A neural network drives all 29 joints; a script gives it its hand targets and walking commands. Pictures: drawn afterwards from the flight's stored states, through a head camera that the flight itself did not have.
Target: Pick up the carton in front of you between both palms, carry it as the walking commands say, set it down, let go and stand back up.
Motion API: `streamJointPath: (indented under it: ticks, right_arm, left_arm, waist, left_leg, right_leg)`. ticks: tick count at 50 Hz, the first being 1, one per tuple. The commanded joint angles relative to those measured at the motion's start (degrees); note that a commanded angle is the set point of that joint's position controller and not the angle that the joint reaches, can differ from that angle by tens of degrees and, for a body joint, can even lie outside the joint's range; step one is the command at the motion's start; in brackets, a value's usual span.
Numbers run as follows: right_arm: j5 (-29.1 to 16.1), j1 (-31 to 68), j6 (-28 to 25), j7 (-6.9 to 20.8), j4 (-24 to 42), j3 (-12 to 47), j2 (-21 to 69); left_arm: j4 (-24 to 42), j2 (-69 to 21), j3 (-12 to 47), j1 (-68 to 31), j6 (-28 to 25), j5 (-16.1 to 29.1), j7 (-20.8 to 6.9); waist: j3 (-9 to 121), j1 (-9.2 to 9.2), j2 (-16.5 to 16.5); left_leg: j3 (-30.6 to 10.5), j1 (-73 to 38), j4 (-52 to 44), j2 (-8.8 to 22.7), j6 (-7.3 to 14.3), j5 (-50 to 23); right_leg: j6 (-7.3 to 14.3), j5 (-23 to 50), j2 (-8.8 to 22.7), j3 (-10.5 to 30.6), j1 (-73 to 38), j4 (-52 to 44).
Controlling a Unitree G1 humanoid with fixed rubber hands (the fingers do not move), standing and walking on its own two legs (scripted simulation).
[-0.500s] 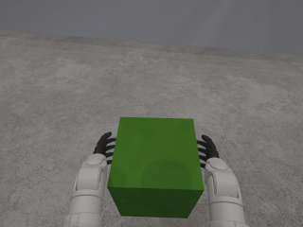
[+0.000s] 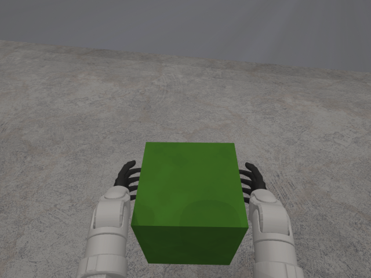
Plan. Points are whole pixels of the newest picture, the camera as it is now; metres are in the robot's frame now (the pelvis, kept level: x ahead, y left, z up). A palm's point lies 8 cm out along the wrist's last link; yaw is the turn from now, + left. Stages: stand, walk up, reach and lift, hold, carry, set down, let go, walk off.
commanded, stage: set down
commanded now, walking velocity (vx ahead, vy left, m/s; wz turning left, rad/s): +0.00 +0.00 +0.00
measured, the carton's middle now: (189, 205) +0.31 +0.00 -0.02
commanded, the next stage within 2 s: none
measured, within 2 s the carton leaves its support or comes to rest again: neither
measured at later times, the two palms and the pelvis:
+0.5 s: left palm (138, 205) +0.36 +0.15 -0.10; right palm (243, 214) +0.34 -0.15 -0.11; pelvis -0.02 +0.03 -0.04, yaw -2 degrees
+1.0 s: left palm (147, 214) +0.41 +0.15 -0.25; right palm (234, 220) +0.39 -0.15 -0.25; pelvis -0.05 +0.03 -0.18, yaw +2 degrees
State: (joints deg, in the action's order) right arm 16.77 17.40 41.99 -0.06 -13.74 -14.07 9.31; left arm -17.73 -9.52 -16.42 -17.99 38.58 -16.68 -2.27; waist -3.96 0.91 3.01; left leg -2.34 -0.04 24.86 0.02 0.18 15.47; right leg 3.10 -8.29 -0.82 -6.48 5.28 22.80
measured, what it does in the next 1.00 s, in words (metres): lowers itself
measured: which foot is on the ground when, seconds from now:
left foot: down 0.00-1.00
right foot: down 0.00-1.00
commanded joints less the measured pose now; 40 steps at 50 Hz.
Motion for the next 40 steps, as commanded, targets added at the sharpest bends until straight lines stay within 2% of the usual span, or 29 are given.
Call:
streamJointPath:
  ticks: [1, 4, 9, 13, 15, 18, 22, 27, 28, 29, 30, 32, 34, 37, 40]
  right_arm:
    - [-13.13, 26.18, -2.14, 12.46, 0.18, 27.81, 49.71]
    - [-10.88, 29.13, -3.91, 12.28, -3.80, 23.60, 48.60]
    - [-3.94, 36.06, -8.75, 11.38, -12.58, 12.03, 43.74]
    - [0.84, 35.89, -14.59, 10.33, -16.73, 4.38, 36.88]
    - [1.90, 34.57, -18.28, 10.08, -17.87, 2.91, 33.98]
    - [0.86, 35.21, -24.14, 10.07, -18.61, 4.81, 33.66]
    - [-1.72, 39.02, -30.87, 10.42, -19.36, 10.63, 37.27]
    - [-5.56, 44.13, -35.80, 10.82, -16.44, 19.09, 39.06]
    - [-6.33, 45.55, -36.06, 11.09, -15.47, 20.35, 39.11]
    - [-7.02, 48.02, -36.17, 11.33, -14.00, 21.49, 38.53]
    - [-7.48, 47.45, -35.64, 11.89, -15.11, 21.86, 39.36]
    - [-8.15, 48.10, -34.27, 12.92, -14.44, 23.70, 40.71]
    - [-7.88, 49.64, -32.40, 13.83, -15.05, 22.74, 41.27]
    - [-6.44, 51.14, -29.50, 14.95, -18.45, 19.55, 42.36]
    - [-5.36, 53.43, -27.13, 15.52, -21.12, 16.58, 43.63]
  left_arm:
    - [-0.03, -48.88, 25.08, -26.37, -1.94, 10.26, -10.71]
    - [-3.78, -48.12, 21.77, -29.74, -3.72, 8.29, -10.62]
    - [-12.37, -44.27, 12.10, -37.02, -8.57, 2.02, -9.58]
    - [-16.10, -37.82, 5.24, -37.13, -14.02, -2.83, -7.88]
    - [-16.99, -35.15, 3.71, -35.32, -17.33, -3.93, -7.41]
    - [-17.49, -35.17, 5.06, -34.73, -22.91, -2.90, -7.26]
    - [-17.65, -38.72, 10.67, -38.64, -29.54, 0.82, -7.11]
    - [-14.60, -43.08, 21.96, -43.85, -34.03, 6.62, -6.02]
    - [-13.97, -43.63, 23.36, -44.70, -34.10, 7.42, -5.67]
    - [-14.07, -44.43, 24.15, -45.15, -34.15, 7.76, -4.94]
    - [-13.20, -43.88, 25.10, -46.48, -33.72, 7.92, -4.80]
    - [-12.70, -46.51, 26.64, -46.96, -31.99, 8.47, -4.76]
    - [-12.67, -48.21, 27.36, -49.36, -29.88, 9.18, -5.45]
    - [-14.32, -49.20, 26.06, -53.24, -26.76, 9.04, -7.14]
    - [-16.52, -49.04, 23.75, -56.82, -24.54, 8.67, -8.67]
  waist:
    - [11.20, -0.49, -3.27]
    - [9.77, -0.22, -2.98]
    - [6.97, 0.76, -2.67]
    - [8.48, 0.91, -2.44]
    - [11.19, 0.67, -2.07]
    - [16.89, 0.22, -1.70]
    - [27.43, -0.12, -2.19]
    - [47.97, 1.72, -3.59]
    - [51.99, 1.59, -3.53]
    - [55.97, 1.26, -3.32]
    - [56.10, 1.52, -3.22]
    - [59.90, 1.24, -3.30]
    - [61.10, 2.14, -2.77]
    - [56.30, 3.55, -1.21]
    - [54.18, 3.98, -0.12]
  left_leg:
    - [-5.02, 18.72, -6.83, -2.97, 3.56, -0.08]
    - [-4.71, 20.66, -5.61, -3.07, 3.48, 2.01]
    - [-4.56, 26.89, -1.60, -3.12, 3.40, 4.54]
    - [-3.86, 31.47, 2.49, -3.97, 2.75, 1.90]
    - [-3.14, 33.94, 4.93, -4.73, 2.26, -0.86]
    - [-2.61, 38.20, 8.67, -5.70, 1.75, -4.35]
    - [-2.79, 46.49, 14.60, -6.63, 0.77, -7.96]
    - [-2.50, 52.89, 24.04, -7.70, -0.79, -14.65]
    - [-2.44, 52.29, 25.93, -7.85, -1.07, -16.04]
    - [-2.27, 55.31, 27.17, -7.98, -1.23, -11.23]
    - [-2.85, 53.17, 28.37, -7.73, -1.09, -13.59]
    - [-2.43, 50.02, 31.61, -7.77, -1.81, -18.74]
    - [-2.50, 52.47, 33.04, -8.06, -1.84, -14.09]
    - [-1.94, 59.24, 34.88, -8.39, -2.08, -6.21]
    - [-1.03, 66.23, 37.17, -8.88, -1.95, -0.51]
  right_leg:
    - [-2.89, 2.24, 0.29, 13.15, -19.48, -1.90]
    - [-2.53, -0.48, 0.01, 12.91, -17.43, -0.94]
    - [-1.97, -2.98, -0.90, 12.00, -11.77, 2.98]
    - [-1.99, 2.17, -1.64, 11.24, -4.94, 7.42]
    - [-2.08, 7.11, -2.06, 11.10, -1.64, 10.25]
    - [-1.87, 12.62, -2.70, 11.22, 1.48, 14.66]
    - [-1.42, 18.67, -3.26, 12.12, 4.70, 21.83]
    - [-1.78, 27.23, -4.15, 11.93, 10.89, 32.41]
    - [-2.09, 26.26, -4.53, 11.23, 14.15, 34.19]
    - [-2.05, 23.65, -4.49, 10.87, 14.48, 35.96]
    - [-2.67, 19.36, -5.12, 10.00, 21.98, 36.79]
    - [-2.96, 18.18, -5.89, 8.95, 29.48, 38.03]
    - [-2.84, 13.60, -6.15, 8.11, 34.51, 40.14]
    - [-2.13, 6.78, -6.22, 7.81, 42.32, 41.68]
    - [-1.94, 2.80, -6.22, 7.57, 46.90, 44.06]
